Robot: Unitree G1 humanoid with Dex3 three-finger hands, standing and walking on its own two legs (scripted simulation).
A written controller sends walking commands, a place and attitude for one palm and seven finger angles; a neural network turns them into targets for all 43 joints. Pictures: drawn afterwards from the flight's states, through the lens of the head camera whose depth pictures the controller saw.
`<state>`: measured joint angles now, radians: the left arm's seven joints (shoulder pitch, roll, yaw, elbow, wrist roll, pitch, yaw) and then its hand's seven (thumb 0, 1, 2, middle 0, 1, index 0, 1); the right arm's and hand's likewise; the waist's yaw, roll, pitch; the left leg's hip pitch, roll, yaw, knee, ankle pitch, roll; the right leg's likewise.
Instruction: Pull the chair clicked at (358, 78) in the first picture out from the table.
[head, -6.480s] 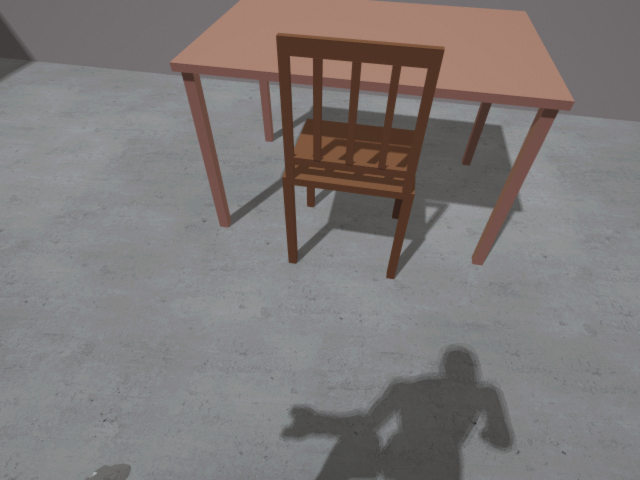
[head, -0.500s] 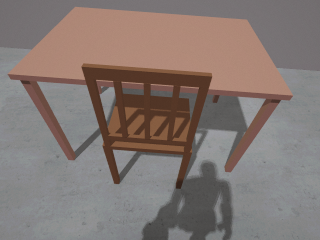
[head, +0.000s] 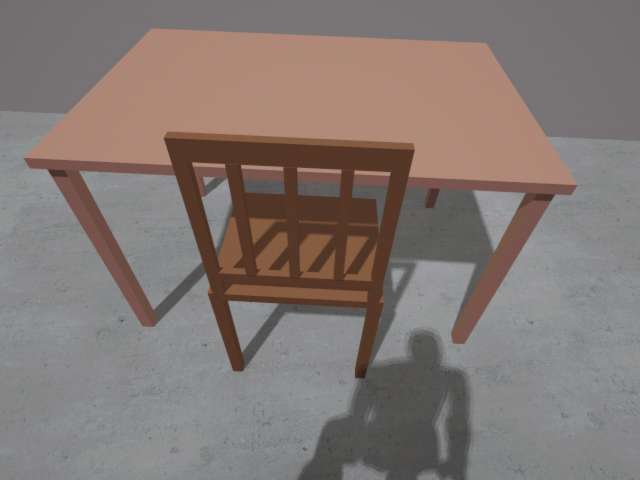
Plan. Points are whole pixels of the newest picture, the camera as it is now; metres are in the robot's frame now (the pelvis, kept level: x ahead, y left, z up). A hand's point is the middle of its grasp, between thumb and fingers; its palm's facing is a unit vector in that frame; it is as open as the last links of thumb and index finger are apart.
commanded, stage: look again from close up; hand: left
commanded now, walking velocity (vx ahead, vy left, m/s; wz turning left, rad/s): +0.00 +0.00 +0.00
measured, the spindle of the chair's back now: (292, 226) +0.60 +0.09 -0.08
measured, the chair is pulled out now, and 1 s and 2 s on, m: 0.00 0.00 0.00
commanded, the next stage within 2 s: shuffle to correct the standing spot in 0.76 s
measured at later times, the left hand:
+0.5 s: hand out of the picture -0.04 +0.13 -0.18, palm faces +0.03 -0.99 -0.14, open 7.4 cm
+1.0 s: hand out of the picture +0.00 +0.12 -0.17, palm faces +0.02 -0.99 -0.15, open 7.4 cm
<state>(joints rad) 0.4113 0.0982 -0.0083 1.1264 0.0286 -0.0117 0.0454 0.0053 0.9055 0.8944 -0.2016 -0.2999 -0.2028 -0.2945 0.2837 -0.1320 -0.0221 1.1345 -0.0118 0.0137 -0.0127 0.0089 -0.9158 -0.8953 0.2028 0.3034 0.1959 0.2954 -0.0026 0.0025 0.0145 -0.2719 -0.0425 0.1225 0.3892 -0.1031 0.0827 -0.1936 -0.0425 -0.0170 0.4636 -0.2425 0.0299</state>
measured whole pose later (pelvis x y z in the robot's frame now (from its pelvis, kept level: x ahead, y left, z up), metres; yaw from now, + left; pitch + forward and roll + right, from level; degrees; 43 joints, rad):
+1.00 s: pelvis +0.03 -0.03 +0.00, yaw -1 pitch +0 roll +0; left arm 0.37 0.10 0.00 1.12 0.03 -0.02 0.04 0.01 0.91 0.89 -0.20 -0.30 -0.20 -0.29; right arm 0.30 -0.12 -0.02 1.14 -0.02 0.00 -0.02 0.01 -0.92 -0.90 0.20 0.30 0.19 0.30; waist -0.01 -0.01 0.01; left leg -0.26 -0.02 0.11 0.41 -0.15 0.05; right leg -0.17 -0.01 -0.02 0.46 -0.28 0.00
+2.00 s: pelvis +0.20 -0.12 -0.01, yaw -1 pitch +0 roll +0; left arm 0.18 0.15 0.03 1.03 0.03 -0.02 0.03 0.01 0.91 0.89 -0.20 -0.30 -0.20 -0.29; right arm 0.29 -0.16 -0.04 1.10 -0.01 0.03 -0.03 0.01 -0.91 -0.90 0.20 0.30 0.20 0.30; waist -0.05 0.04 0.07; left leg -0.25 0.03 0.06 0.74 -0.53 -0.04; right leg -0.35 -0.07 -0.05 0.59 -0.23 0.02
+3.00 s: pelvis +0.13 -0.13 +0.00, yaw -1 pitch -2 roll +0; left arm 0.40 0.06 -0.03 1.12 0.01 -0.03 0.05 0.01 0.90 0.89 -0.20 -0.30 -0.20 -0.29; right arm 0.38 -0.07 0.01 1.20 -0.02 0.01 -0.03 0.00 -0.91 -0.90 0.20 0.30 0.19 0.30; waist -0.02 0.00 0.02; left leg -0.26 0.03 0.08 0.44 -0.16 0.01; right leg -0.04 0.07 -0.07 0.39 -0.32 -0.09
